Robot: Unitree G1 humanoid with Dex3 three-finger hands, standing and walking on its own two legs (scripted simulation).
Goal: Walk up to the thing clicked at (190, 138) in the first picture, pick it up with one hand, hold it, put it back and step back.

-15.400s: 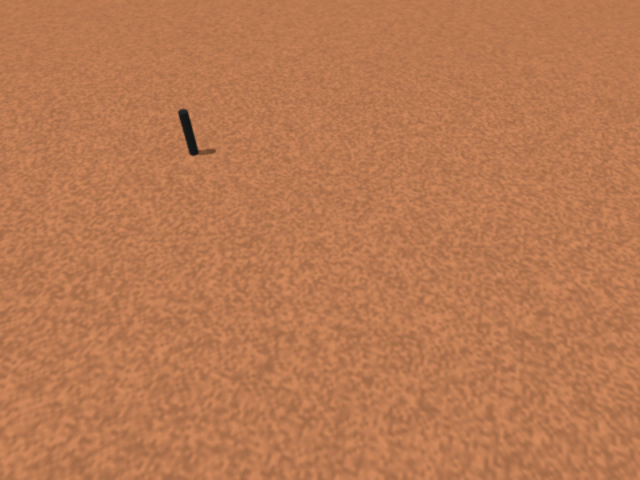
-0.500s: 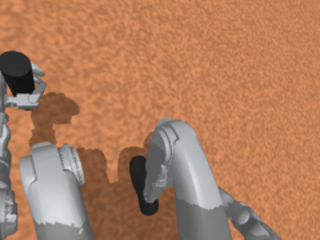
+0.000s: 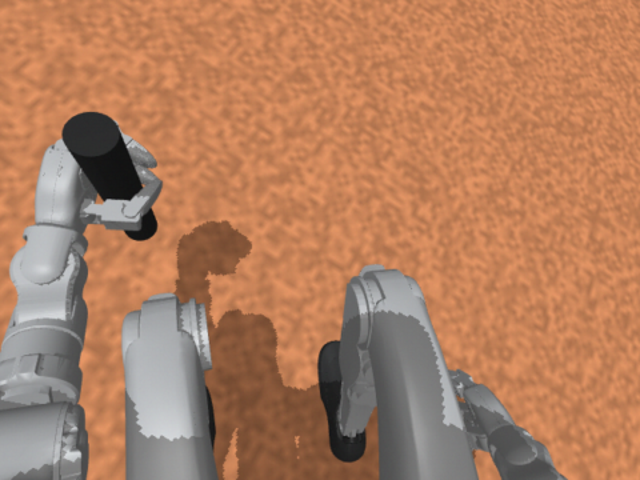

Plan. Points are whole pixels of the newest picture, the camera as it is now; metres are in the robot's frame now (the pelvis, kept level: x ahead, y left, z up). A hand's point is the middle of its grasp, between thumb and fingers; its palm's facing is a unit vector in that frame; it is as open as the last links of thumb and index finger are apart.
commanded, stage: settle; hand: left
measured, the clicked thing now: (122, 191) +0.45 +0.19 -0.07
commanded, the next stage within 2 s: lift in 0.52 s
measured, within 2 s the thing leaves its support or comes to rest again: neither
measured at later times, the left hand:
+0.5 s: hand (114, 173) +0.44 +0.19 -0.01, palm faces -0.08 -1.00 -0.05, open 5.9 cm
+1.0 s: hand (94, 167) +0.42 +0.19 +0.04, palm faces -0.11 -0.99 -0.07, open 5.9 cm
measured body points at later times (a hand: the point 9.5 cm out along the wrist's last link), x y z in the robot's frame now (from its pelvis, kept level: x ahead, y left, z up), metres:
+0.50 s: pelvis +0.00 -0.01 +0.03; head +0.21 +0.04 +0.43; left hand +0.44 +0.24 +0.00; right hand +0.16 -0.27 -0.09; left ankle +0.08 +0.12 -0.32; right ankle +0.12 -0.13 -0.32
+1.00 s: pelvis +0.00 +0.00 +0.06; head +0.19 +0.03 +0.46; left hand +0.43 +0.24 +0.05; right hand +0.15 -0.26 -0.06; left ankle +0.08 +0.12 -0.32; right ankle +0.12 -0.13 -0.32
